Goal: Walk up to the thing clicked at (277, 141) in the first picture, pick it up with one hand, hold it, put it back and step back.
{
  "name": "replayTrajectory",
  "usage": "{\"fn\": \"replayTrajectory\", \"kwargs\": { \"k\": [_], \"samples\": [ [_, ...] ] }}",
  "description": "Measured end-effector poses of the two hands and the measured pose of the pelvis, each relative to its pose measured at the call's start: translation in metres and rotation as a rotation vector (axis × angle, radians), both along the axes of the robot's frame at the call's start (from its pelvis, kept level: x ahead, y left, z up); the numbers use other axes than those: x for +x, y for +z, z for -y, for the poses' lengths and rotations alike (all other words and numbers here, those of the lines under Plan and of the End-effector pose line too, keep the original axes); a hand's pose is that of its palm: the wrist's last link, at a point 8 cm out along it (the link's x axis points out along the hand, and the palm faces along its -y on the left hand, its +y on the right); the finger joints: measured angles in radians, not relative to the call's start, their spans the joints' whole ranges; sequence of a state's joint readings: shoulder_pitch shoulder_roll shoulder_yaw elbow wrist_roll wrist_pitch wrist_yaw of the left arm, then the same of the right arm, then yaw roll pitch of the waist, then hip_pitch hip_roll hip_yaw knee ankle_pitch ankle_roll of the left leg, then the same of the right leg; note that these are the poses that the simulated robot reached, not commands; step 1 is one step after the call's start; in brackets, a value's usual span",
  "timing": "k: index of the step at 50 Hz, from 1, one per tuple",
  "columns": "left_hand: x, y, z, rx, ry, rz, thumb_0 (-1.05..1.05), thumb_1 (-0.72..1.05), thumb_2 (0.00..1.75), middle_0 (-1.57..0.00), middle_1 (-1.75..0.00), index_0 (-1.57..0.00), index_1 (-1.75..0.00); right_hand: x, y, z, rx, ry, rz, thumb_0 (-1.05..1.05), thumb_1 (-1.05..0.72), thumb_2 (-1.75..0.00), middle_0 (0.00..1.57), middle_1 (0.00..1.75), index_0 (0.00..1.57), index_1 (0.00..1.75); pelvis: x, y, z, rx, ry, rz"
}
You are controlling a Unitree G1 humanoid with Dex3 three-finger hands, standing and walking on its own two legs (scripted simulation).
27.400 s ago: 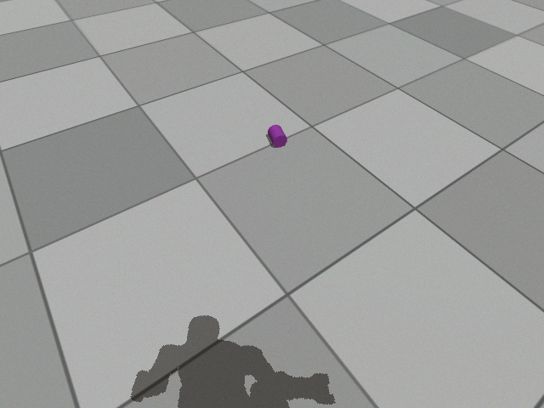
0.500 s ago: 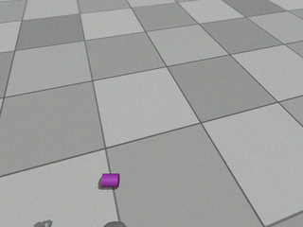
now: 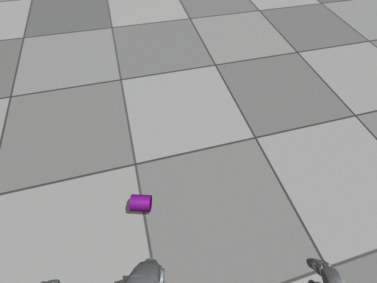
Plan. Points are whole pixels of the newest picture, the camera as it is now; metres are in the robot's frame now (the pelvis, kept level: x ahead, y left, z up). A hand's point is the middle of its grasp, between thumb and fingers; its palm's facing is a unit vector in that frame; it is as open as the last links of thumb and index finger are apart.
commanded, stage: stand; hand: left
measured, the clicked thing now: (140, 203) +0.53 +0.24 -0.71
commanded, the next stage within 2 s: walk up in 0.98 s
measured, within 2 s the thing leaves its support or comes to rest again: neither
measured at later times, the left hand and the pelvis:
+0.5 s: hand out of the picture +0.10 +0.26 -0.14, palm faces -0.05 -0.95 -0.31, open 7.4 cm; pelvis +0.01 +0.01 +0.02, yaw -2 degrees
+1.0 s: hand out of the picture +0.12 +0.26 -0.14, palm faces -0.05 -0.94 -0.33, open 7.4 cm; pelvis +0.03 +0.01 +0.02, yaw -2 degrees
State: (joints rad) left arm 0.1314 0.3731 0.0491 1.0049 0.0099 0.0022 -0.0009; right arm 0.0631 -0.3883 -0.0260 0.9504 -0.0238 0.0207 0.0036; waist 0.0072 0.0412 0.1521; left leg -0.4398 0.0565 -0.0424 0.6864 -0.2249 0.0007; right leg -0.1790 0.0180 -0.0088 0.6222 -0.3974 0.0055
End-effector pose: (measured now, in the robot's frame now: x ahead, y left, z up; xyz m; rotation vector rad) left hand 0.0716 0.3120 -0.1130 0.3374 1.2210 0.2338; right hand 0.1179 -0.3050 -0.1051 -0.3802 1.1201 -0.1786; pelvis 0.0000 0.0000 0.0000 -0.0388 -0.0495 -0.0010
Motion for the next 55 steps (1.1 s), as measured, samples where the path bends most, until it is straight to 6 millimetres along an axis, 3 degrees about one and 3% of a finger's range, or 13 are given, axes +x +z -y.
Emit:
{"fn": "replayTrajectory", "kwargs": {
  "k": [3, 6, 17, 24, 30, 49, 55],
  "samples": [
    [-0.026, 0.005, 0.006, -0.007, 0.002, -0.054, 0.01, 0.91, 0.9, -0.2, -0.3, -0.2, -0.3, -0.005, 0.004, -0.003, 0.031, -0.024, 0.015, 0.0, -0.91, -0.9, 0.2, 0.3, 0.2, 0.3, 0.003, 0.007, 0.001, 0.027, -0.017, 0.001],
    [-0.034, 0.005, 0.009, -0.021, 0.019, -0.08, 0.01, 0.91, 0.9, -0.21, -0.3, -0.2, -0.3, -0.015, 0.005, -0.003, 0.048, -0.041, 0.015, 0.0, -0.91, -0.9, 0.2, 0.3, 0.2, 0.3, 0.006, 0.009, -0.001, 0.024, -0.008, 0.016],
    [0.0, 0.009, 0.013, -0.068, -0.027, -0.013, 0.01, 0.91, 0.9, -0.21, -0.3, -0.2, -0.3, -0.053, 0.013, -0.009, 0.045, -0.094, -0.074, 0.0, -0.91, -0.9, 0.2, 0.3, 0.2, 0.3, 0.003, 0.021, -0.005, 0.027, -0.016, 0.013],
    [0.021, 0.01, 0.009, -0.071, -0.047, -0.002, 0.01, 0.91, 0.9, -0.21, -0.3, -0.2, -0.3, -0.064, 0.015, -0.012, 0.034, -0.125, -0.118, 0.0, -0.91, -0.9, 0.2, 0.3, 0.2, 0.3, 0.01, 0.023, -0.009, 0.03, -0.025, -0.004],
    [0.031, 0.012, 0.005, -0.06, -0.051, -0.006, 0.01, 0.91, 0.9, -0.2, -0.3, -0.2, -0.3, -0.055, 0.015, -0.014, 0.036, -0.132, -0.117, 0.0, -0.91, -0.9, 0.2, 0.3, 0.2, 0.3, 0.017, 0.024, -0.011, 0.035, -0.031, -0.012],
    [0.04, 0.015, 0.011, -0.047, -0.037, -0.029, 0.01, 0.91, 0.9, -0.2, -0.3, -0.2, -0.3, 0.0, 0.015, -0.014, 0.055, -0.095, -0.059, 0.0, -0.91, -0.9, 0.2, 0.3, 0.2, 0.3, 0.035, 0.025, -0.006, 0.037, -0.037, -0.023],
    [0.041, 0.01, 0.008, -0.026, -0.022, -0.017, 0.01, 0.91, 0.9, -0.21, -0.3, -0.2, -0.3, 0.002, 0.012, -0.004, 0.034, -0.091, -0.059, 0.0, -0.91, -0.9, 0.2, 0.3, 0.2, 0.3, 0.014, 0.02, -0.003, 0.034, -0.036, -0.028]
  ]
}}
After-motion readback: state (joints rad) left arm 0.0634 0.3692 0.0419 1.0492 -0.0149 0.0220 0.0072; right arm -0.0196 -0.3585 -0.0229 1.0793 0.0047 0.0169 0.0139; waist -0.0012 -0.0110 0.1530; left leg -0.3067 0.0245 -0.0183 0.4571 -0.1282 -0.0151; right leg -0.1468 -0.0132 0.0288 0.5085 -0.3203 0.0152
